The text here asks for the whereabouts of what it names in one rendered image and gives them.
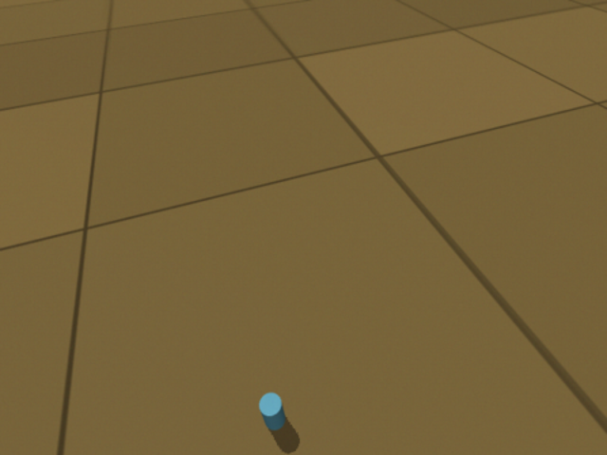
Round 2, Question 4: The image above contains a can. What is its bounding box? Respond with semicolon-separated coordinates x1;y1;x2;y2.
259;392;285;430

